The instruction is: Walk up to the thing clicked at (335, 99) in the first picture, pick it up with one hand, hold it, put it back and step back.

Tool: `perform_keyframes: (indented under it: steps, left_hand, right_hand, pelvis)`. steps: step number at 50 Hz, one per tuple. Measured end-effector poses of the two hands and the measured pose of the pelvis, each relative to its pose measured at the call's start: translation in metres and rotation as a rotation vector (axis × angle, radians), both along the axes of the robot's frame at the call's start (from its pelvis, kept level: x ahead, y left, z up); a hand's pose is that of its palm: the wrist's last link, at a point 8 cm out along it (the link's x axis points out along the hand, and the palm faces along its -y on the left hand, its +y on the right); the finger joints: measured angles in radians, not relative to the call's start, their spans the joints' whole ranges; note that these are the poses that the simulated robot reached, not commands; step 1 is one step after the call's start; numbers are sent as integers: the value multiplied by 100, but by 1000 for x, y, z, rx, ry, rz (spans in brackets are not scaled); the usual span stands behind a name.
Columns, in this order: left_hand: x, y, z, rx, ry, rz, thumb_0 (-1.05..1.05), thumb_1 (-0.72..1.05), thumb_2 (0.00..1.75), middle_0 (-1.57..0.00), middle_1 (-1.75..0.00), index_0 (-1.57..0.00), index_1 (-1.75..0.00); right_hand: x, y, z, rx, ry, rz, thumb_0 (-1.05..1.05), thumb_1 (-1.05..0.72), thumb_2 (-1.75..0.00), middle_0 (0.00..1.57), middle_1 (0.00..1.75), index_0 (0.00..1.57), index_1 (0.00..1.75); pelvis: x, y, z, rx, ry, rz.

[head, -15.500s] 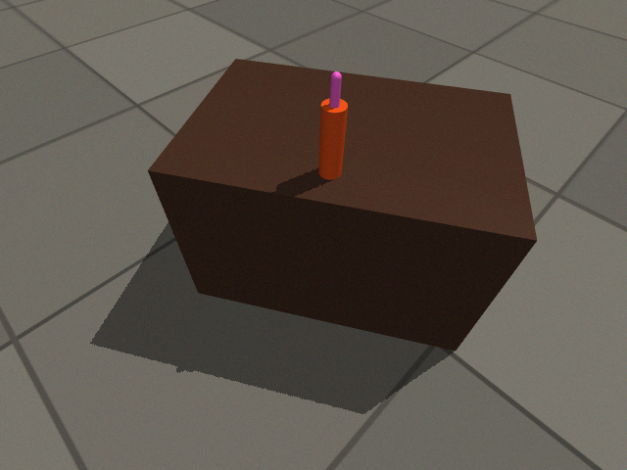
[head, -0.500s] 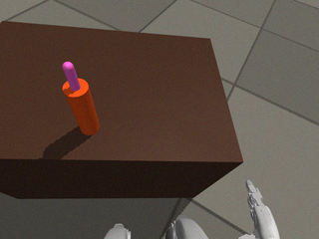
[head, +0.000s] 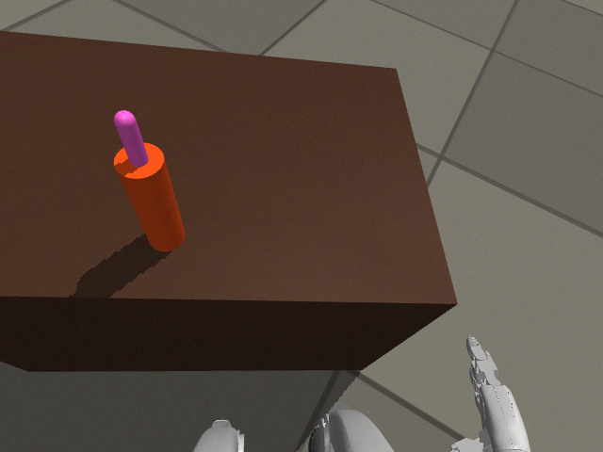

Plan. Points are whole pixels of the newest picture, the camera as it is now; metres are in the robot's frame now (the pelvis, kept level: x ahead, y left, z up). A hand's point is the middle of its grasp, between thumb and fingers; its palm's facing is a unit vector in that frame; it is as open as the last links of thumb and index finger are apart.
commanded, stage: go down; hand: left
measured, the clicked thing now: (149, 188) +0.46 +0.19 +0.02
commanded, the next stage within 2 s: none
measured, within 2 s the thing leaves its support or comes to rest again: neither
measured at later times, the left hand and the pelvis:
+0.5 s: hand out of the picture +0.37 +0.38 +0.09, palm faces +0.17 -0.98 +0.03, open 17.7 cm; pelvis +0.00 +0.00 +0.00, yaw +0 degrees
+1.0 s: hand out of the picture +0.36 +0.38 +0.09, palm faces +0.18 -0.98 +0.03, open 17.7 cm; pelvis +0.00 +0.00 +0.00, yaw +0 degrees
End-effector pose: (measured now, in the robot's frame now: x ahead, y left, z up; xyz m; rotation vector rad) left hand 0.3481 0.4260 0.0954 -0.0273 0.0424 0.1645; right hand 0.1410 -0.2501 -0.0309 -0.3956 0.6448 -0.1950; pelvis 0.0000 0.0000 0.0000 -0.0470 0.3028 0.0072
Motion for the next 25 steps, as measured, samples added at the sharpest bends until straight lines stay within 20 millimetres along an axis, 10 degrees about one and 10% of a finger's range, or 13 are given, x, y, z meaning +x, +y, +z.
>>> perform_keyframes:
  steps: [25]
  left_hand:
    - [-11, 1, -6, -10, 1, 8, -1, -61, 3, -4, -6, -5, -5]
  right_hand:
    - [9, -5, 1, -11, 1, 2, -1, 48, -6, 6, 5, 6, 5]
  pelvis:
    - [5, -1, 2, 4, -5, 5]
